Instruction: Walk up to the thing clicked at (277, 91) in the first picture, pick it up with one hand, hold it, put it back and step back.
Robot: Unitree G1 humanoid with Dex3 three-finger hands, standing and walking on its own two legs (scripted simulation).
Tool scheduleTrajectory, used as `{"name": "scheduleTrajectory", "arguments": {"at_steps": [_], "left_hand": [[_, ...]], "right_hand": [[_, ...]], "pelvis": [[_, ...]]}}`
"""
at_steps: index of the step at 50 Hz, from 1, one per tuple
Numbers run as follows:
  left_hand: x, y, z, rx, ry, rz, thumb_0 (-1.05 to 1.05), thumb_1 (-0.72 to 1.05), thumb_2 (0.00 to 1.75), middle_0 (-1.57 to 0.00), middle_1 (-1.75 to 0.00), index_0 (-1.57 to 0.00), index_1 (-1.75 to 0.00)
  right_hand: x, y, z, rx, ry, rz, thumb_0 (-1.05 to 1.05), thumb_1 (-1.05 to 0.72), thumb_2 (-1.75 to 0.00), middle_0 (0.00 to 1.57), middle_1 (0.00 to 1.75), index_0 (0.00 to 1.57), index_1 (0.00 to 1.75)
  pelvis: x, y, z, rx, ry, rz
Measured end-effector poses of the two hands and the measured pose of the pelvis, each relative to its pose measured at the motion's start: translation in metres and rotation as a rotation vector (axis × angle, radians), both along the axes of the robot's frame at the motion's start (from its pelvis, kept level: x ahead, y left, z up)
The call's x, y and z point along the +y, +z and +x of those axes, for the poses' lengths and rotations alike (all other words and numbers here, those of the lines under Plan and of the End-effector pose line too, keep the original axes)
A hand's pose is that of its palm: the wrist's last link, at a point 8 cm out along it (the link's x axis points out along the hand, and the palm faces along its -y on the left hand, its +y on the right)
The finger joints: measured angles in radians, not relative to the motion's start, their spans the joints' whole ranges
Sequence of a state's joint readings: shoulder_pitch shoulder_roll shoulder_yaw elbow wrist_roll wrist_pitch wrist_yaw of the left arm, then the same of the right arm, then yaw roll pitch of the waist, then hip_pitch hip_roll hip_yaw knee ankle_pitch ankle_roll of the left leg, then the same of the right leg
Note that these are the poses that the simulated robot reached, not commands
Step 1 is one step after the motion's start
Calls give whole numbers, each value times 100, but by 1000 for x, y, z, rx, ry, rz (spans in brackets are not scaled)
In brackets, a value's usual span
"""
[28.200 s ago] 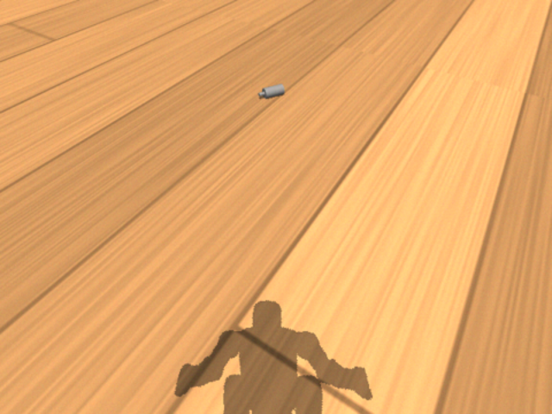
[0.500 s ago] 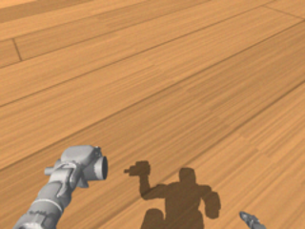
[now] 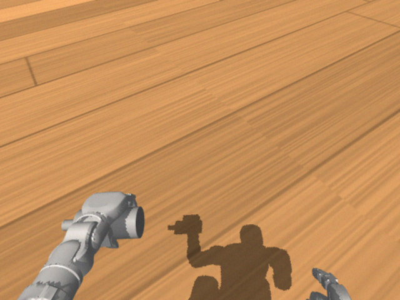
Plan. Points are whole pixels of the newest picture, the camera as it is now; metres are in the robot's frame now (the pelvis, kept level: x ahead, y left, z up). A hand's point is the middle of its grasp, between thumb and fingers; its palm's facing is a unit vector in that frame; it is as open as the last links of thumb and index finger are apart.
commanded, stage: hold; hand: left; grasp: from above
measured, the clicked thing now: (102, 223) +0.30 +0.25 -0.05
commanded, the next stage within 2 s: crouch in 0.84 s
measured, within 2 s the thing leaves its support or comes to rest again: neither
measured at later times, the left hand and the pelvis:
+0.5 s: hand (111, 223) +0.29 +0.22 -0.03, palm faces -0.44 -0.04 -0.90, open 9.7 cm; pelvis +0.01 +0.00 +0.00, yaw +0 degrees
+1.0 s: hand (112, 216) +0.31 +0.22 -0.02, palm faces -0.44 -0.04 -0.90, open 9.7 cm; pelvis +0.02 +0.00 +0.01, yaw +0 degrees
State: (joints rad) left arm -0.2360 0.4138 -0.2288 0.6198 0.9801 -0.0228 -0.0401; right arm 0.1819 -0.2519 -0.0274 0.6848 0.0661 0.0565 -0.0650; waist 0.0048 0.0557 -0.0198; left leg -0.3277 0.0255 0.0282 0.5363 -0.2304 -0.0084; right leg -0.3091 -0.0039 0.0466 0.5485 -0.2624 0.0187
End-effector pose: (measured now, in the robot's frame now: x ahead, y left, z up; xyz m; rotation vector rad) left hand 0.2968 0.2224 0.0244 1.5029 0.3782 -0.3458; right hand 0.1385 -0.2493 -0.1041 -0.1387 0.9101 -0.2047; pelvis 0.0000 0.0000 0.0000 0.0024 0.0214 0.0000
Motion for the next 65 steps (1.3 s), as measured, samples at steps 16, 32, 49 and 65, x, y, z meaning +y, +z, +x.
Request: {"name": "scheduleTrajectory", "arguments": {"at_steps": [16,32,49,65], "left_hand": [[-1,12,0,-15,-4,-5,-1,3,56,-65,-70,-66,-67],[1,9,8,-11,2,1,-1,2,59,-65,-71,-66,-68],[0,10,17,-5,-4,2,0,2,60,-64,-72,-65,-69],[3,-54,12,23,-30,18,-1,2,56,-66,-69,-67,-66]], "right_hand": [[5,4,12,-23,10,9,1,-90,-89,20,30,20,30],[7,6,22,-9,12,10,1,-90,-89,20,30,20,30],[3,4,21,17,-5,9,1,-90,-89,20,30,20,30],[-5,-11,6,88,21,-40,0,-90,-90,20,30,20,30]], "pelvis": [[0,3,2,-14,-1,1],[0,5,10,-9,1,1],[1,6,17,-5,0,1],[-1,-12,4,94,20,-6]]}}
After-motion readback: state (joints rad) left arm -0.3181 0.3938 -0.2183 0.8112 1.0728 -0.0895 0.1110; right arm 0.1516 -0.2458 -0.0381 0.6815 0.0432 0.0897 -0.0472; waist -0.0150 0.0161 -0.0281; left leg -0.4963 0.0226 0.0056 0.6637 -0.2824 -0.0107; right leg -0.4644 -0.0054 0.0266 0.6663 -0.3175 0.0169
